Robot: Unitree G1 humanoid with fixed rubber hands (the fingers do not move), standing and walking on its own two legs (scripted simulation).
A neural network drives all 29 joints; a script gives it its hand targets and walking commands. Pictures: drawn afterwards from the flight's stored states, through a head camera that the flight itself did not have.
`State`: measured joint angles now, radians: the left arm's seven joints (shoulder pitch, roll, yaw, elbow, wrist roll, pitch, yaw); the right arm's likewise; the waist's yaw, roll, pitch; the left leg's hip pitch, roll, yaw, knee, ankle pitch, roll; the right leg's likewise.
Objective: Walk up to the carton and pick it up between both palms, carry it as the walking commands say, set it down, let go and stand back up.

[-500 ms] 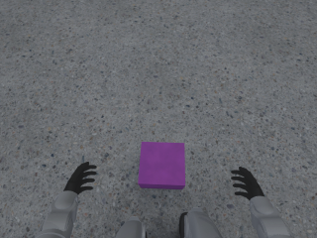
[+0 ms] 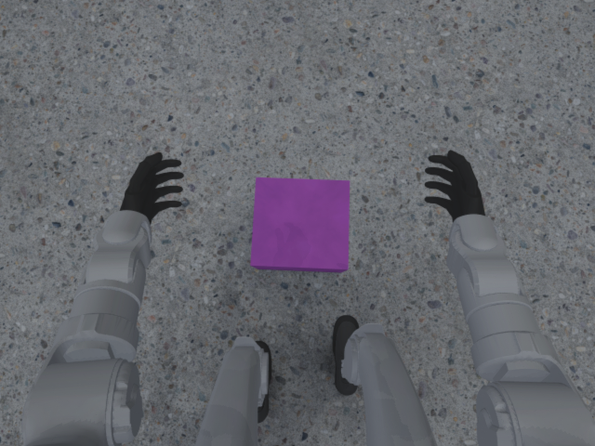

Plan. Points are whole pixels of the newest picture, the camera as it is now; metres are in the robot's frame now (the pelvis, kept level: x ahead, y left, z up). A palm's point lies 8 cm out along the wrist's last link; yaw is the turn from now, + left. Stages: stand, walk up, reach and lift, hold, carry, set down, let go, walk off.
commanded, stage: reach and lift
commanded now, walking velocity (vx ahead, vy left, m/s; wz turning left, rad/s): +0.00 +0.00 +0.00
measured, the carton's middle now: (301, 227) +0.47 +0.00 -0.59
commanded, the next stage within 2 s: none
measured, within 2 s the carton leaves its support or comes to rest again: neither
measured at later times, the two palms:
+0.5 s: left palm (160, 196) +0.46 +0.23 -0.18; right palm (434, 196) +0.44 -0.20 -0.18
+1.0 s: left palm (201, 213) +0.46 +0.20 -0.34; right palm (403, 216) +0.44 -0.20 -0.34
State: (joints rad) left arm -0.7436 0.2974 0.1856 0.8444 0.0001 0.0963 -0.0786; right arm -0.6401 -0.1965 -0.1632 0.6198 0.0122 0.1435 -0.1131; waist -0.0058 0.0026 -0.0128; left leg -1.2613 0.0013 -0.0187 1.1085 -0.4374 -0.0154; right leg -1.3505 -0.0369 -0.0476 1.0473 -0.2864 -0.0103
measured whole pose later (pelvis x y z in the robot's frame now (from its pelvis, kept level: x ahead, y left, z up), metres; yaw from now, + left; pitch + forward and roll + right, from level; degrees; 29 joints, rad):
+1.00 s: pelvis -0.05 +0.01 -0.19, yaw +1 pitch +48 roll +0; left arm -1.18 0.31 0.19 0.91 -0.03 0.11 0.03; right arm -1.08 -0.25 -0.35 0.79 0.01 0.11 -0.08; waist -0.01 0.00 0.02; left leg -2.09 -0.03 -0.04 1.82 -0.57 -0.03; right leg -2.17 -0.04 -0.02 1.71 -0.38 -0.01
